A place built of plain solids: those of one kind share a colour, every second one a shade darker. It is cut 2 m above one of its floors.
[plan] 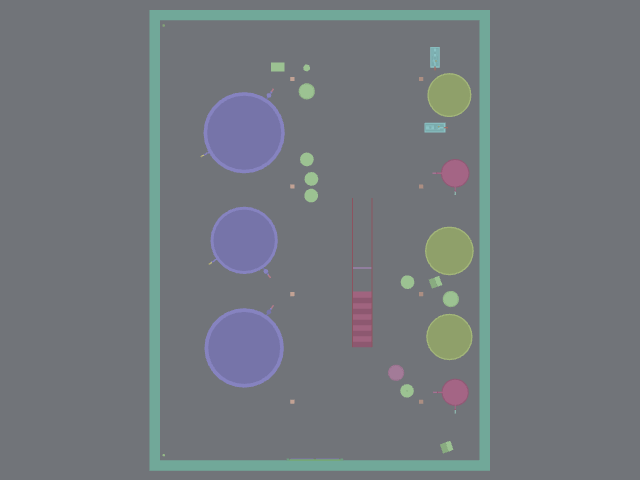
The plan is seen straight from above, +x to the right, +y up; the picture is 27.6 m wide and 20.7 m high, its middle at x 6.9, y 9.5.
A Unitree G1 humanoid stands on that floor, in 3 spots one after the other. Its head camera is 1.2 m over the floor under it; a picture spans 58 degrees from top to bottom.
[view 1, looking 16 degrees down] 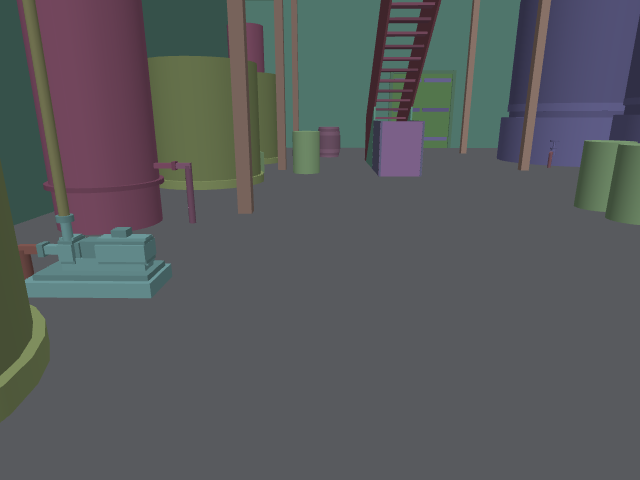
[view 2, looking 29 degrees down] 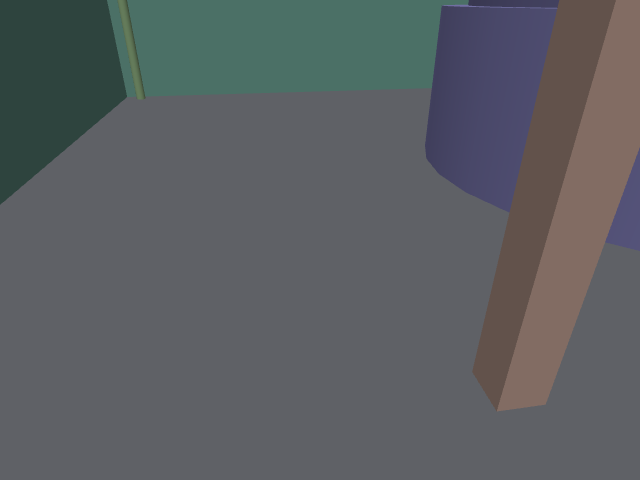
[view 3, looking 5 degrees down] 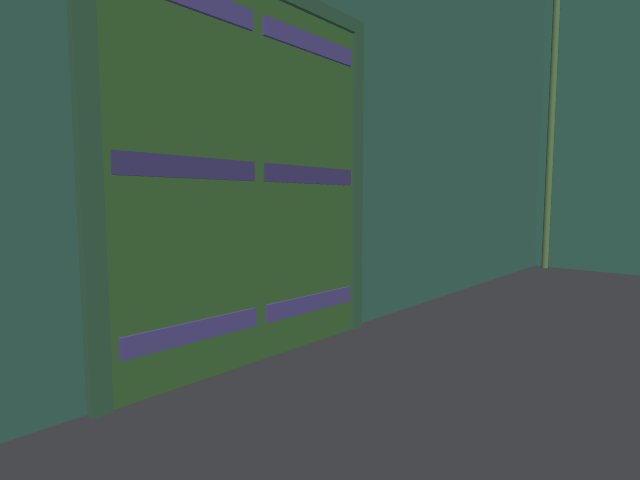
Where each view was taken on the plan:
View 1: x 10.21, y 17.27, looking -89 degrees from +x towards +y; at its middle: ground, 4.35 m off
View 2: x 6.68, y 1.70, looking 171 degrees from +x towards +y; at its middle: ground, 2.48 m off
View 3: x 8.72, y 2.57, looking -137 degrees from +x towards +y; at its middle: loading_door_leaves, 3.71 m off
